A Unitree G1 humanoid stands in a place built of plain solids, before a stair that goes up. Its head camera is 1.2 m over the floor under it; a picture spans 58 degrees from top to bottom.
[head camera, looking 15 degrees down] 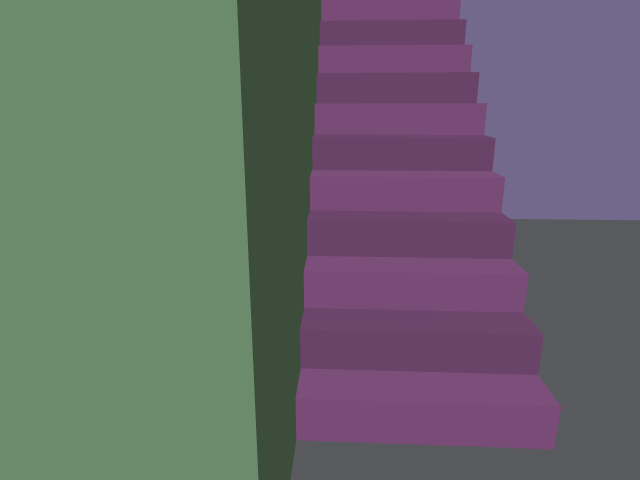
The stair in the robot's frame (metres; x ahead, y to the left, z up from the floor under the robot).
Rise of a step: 0.19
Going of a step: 0.20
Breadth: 1.09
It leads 3 degrees to the right of straight ahead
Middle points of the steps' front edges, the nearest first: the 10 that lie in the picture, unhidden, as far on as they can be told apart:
1.42 -0.35 0.19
1.62 -0.36 0.38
1.82 -0.37 0.56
2.02 -0.38 0.75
2.22 -0.39 0.94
2.42 -0.40 1.13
2.62 -0.41 1.32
2.82 -0.42 1.50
3.02 -0.43 1.69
3.22 -0.44 1.88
